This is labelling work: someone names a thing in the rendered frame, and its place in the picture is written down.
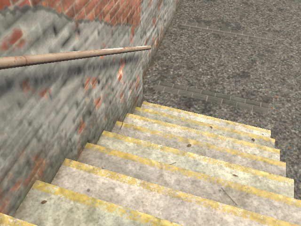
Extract stairs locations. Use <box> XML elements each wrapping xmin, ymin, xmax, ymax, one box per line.
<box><xmin>0</xmin><ymin>102</ymin><xmax>301</xmax><ymax>226</ymax></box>

